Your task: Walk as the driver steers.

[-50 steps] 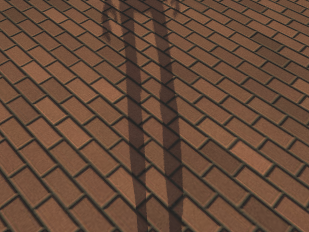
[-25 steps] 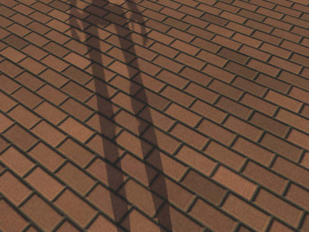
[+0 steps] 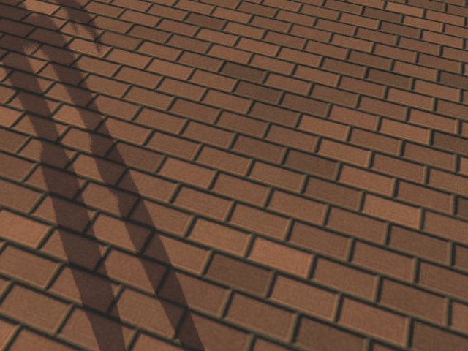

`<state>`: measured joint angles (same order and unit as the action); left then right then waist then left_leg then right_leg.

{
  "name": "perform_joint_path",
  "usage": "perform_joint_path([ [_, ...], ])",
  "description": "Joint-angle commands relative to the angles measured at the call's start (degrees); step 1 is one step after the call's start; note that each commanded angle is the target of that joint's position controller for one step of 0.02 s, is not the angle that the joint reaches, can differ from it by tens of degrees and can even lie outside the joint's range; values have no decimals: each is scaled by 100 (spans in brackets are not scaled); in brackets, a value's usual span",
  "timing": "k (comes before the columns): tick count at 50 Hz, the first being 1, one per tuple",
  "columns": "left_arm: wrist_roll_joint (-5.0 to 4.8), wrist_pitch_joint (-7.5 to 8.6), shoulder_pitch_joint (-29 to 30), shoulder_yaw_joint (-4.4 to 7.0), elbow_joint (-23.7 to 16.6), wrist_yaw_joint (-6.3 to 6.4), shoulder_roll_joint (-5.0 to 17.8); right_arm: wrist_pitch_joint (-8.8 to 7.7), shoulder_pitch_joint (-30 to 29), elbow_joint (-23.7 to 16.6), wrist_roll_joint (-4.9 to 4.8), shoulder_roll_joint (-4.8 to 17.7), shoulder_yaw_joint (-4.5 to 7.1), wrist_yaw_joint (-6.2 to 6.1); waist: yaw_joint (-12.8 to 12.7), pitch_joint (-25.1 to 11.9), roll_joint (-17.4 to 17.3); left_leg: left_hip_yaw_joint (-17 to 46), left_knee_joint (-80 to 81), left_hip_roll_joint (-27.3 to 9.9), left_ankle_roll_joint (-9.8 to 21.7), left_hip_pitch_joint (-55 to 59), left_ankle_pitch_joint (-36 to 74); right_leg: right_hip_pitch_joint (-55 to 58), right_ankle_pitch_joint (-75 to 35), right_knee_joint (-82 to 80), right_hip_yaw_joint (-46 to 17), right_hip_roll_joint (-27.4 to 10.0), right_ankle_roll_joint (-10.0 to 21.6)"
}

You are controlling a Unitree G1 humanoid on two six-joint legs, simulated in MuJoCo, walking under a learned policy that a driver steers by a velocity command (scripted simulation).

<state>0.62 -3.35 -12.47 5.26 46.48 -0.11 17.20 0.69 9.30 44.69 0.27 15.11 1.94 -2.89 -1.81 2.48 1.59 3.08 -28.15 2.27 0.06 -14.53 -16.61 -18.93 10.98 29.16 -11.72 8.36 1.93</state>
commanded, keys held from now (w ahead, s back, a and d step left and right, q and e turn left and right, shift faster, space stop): e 0.50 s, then no key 0.14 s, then q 0.36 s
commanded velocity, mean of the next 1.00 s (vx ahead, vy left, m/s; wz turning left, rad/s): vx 0.00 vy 0.00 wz -0.31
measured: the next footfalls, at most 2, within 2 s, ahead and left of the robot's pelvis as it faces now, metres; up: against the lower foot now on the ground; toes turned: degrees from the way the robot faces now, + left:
right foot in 0.46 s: -0.02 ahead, -0.11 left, +0.00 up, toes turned -18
left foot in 1.00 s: +0.01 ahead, +0.07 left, +0.00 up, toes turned -15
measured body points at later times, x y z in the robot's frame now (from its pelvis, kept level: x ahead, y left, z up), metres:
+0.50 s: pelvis -0.02 -0.02 -0.01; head +0.00 -0.04 +0.44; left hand +0.20 +0.20 -0.11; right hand -0.02 -0.32 -0.13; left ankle +0.00 +0.11 -0.72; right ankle -0.06 -0.10 -0.74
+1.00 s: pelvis -0.03 -0.02 +0.00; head -0.01 -0.01 +0.45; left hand +0.16 +0.21 -0.14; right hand -0.04 -0.30 -0.13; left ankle -0.03 +0.08 -0.74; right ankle -0.06 -0.10 -0.73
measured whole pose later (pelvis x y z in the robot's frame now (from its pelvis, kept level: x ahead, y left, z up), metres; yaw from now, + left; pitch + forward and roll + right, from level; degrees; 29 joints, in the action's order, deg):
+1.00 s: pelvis -0.03 -0.02 +0.00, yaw -15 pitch -1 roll -1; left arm 0.9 -1.8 -9.4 1.4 48.8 2.1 15.2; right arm 2.3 15.3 48.4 0.5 14.7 2.0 -0.2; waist 1.6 3.1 0.9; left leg -0.4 -30.7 1.2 2.7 -10.7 -17.0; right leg -12.6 17.4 31.3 4.4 2.5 3.4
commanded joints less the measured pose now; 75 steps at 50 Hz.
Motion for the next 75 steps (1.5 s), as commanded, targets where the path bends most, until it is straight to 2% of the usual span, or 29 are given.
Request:
perform_joint_path([
  [1,-28,81,-131,89,-442,79,355,-63,131,-416,120,1537,321,-61,56,-299,-1582,2640,1842,-2516,1000,741,466,-1284,2206,1665,484,354,-104],
  [2,140,73,-68,170,-386,76,762,-42,217,-407,162,1268,284,-21,81,-281,-1067,2374,1636,-2606,1354,307,1085,-1043,2186,2735,453,-189,-142],
  [3,117,55,-130,218,-275,31,802,-46,-45,-470,113,860,168,5,-76,-161,-712,1747,1522,-2195,1271,126,1343,-921,1845,3155,420,-266,-146],
  [5,97,-35,-333,214,-142,-85,716,-44,-370,-593,101,676,113,1,-205,-125,-913,733,1332,-1540,965,324,1715,-1038,1281,3743,589,-314,-258],
  [12,17,-125,265,59,-391,-236,488,-55,555,-393,111,883,230,23,371,-315,-1042,225,916,-1776,1220,1590,2938,-1396,1388,2917,952,-575,-592],
  [21,-65,-70,273,-64,-657,-274,372,-11,316,-347,99,1210,381,226,248,-460,-1214,-414,255,-1984,937,857,2833,351,1180,541,1648,-656,-119],
  [23,72,59,-92,-16,-554,-165,571,33,470,-270,45,1106,375,248,-11,-549,-393,-917,-859,-1692,326,14,1557,1454,-44,-999,1072,-793,66],
  [24,117,154,-132,91,-645,-95,1239,95,735,-430,143,598,257,279,211,-562,1288,-1379,-2449,-982,-94,-1406,-1527,2155,-1555,-1311,-1099,-2425,414],
  [25,6,173,-567,252,-618,-110,1701,205,78,-753,135,604,202,165,-249,-505,1391,-627,-3188,-309,-178,-1906,-2208,1606,-3087,-1090,-1826,-3086,1388],
  [26,-30,169,-525,166,-557,-95,1337,262,39,-662,97,759,232,138,-147,-384,650,-286,-3606,-519,-162,-1967,-1846,1663,-3030,-1047,-1261,-2821,1492],
  [28,-15,135,275,-25,-658,-19,774,212,245,-422,-5,820,264,192,232,-101,468,-161,-3377,-621,-123,-1758,-907,1359,-2453,-1146,-413,-2066,1083],
  [30,-48,160,356,-112,-663,47,594,216,527,-233,114,894,295,247,280,-353,585,-274,-3461,-520,-176,-1487,-513,1497,-2951,-1112,-87,-1807,997],
  [36,60,292,189,-347,-357,117,263,347,564,30,56,520,164,297,180,-306,433,-179,-2077,-489,-220,-792,-384,1408,-1918,-1411,150,-1861,887],
  [41,84,283,137,-283,-106,190,689,295,476,108,11,649,171,272,71,-44,481,-221,-1310,-242,-34,-390,-785,1177,-1520,-1208,84,-2066,987],
  [45,37,240,165,-218,-39,232,702,194,581,113,-15,534,143,251,126,-141,326,-365,-1205,-238,85,-438,-1040,1400,-2354,-851,4,-2321,1160],
  [48,11,200,316,-149,-1,258,740,114,812,146,-19,398,107,256,359,-253,247,-450,-34,-182,243,131,-157,1257,-2412,-383,335,-2182,891],
  [49,18,200,320,-127,-10,260,729,67,837,130,20,545,133,255,389,-266,41,-30,516,-324,367,447,566,969,-1855,-26,542,-1955,620],
  [50,31,192,341,-153,-162,249,538,-2,1036,100,130,1053,242,243,344,-424,-831,1406,954,-1298,667,941,1803,256,-708,1127,1085,-1319,260],
  [51,7,125,665,-218,-369,291,261,-3,1177,143,46,1558,393,267,471,-50,-1707,2704,1019,-2319,1585,874,3981,-825,2074,1885,1517,-264,-44],
  [52,84,75,615,-227,-315,297,306,-15,1393,231,50,1368,366,274,471,-134,-1169,2709,1058,-2404,1980,883,4065,-916,2557,2869,1017,-462,-80],
  [54,52,95,432,-186,-169,201,415,66,753,85,-2,1029,338,238,159,-56,-562,1863,1164,-1572,1572,803,2052,-1076,1701,3118,835,-705,-137],
  [57,173,193,633,-159,-217,-27,547,100,754,39,10,832,312,240,313,-72,-869,1934,1684,-1081,1382,1131,-610,-1421,1085,2689,973,-785,-293],
  [66,88,485,1167,-248,-528,-82,489,-119,1148,139,99,1215,496,330,586,23,-931,2417,1544,-1012,1466,792,-912,-999,980,961,1013,-714,-425],
  [68,32,546,949,-254,-544,-53,514,-139,912,43,109,1245,522,369,416,11,-940,2543,1400,-936,1343,283,-896,-303,938,503,997,-626,-340],
  [70,-8,631,79,-244,-327,41,476,-142,421,-109,91,1193,522,369,-169,-33,-731,2382,871,-582,1004,-788,-955,1365,313,-477,1064,-544,-236],
  [71,41,695,-481,-163,-204,129,746,-190,382,-157,66,963,466,355,-426,-205,-274,2045,151,-218,751,-1527,-1272,2387,519,-733,731,-896,-174],
  [72,180,728,-1086,-28,-200,219,1422,-267,356,-383,-29,371,297,376,-620,-671,1123,1002,-1670,506,452,-2267,-1767,3111,2597,-1710,-1327,-2520,168],
  [73,216,683,-1003,67,-164,215,1778,-254,430,-469,43,525,296,360,-358,-484,1268,556,-2784,636,441,-2802,-1798,2557,3915,-2341,-3137,-3257,563],
  [75,131,703,-352,-120,-298,125,878,-251,575,-232,158,782,327,451,73,330,243,614,-3348,-55,504,-2740,-736,1628,3272,-2192,-2071,-2795,675],
])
